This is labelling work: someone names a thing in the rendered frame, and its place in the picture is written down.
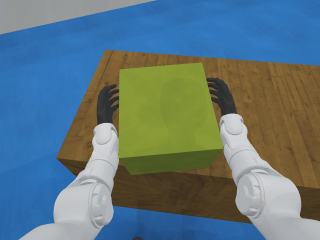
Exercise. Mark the robot left upper arm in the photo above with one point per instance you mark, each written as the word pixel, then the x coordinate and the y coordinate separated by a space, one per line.
pixel 80 213

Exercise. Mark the right robot forearm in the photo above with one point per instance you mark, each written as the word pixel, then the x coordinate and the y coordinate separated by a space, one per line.
pixel 241 156

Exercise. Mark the robot left hand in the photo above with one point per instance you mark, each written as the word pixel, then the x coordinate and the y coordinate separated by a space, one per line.
pixel 104 110

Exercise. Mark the pedestal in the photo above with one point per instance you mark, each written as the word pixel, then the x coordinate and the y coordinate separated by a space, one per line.
pixel 280 107

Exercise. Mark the robot right upper arm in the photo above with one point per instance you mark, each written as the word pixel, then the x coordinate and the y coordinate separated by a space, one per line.
pixel 272 203

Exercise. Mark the left robot forearm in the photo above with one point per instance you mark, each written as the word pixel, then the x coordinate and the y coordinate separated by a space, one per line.
pixel 103 163

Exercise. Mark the carton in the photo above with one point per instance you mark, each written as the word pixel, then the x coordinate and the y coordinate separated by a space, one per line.
pixel 167 120

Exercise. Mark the robot right hand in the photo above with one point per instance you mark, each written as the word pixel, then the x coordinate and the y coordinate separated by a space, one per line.
pixel 225 99

